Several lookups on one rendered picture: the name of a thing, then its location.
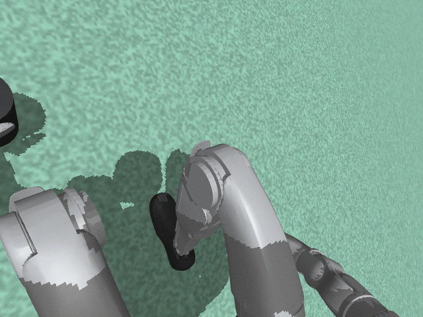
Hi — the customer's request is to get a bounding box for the right robot arm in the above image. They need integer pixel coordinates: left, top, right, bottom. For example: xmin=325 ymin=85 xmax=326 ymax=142
xmin=296 ymin=248 xmax=400 ymax=317

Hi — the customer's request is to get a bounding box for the left robot hand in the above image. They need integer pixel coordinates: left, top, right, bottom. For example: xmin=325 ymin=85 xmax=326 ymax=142
xmin=0 ymin=122 xmax=15 ymax=138

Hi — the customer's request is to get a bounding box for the can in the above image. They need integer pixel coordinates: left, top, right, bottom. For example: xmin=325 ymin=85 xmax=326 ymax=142
xmin=0 ymin=77 xmax=19 ymax=147

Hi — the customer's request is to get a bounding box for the right robot hand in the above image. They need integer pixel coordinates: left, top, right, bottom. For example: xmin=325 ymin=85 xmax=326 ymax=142
xmin=285 ymin=233 xmax=310 ymax=264

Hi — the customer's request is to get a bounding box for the right robot foot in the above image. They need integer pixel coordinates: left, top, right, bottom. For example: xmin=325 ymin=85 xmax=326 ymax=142
xmin=149 ymin=193 xmax=195 ymax=271

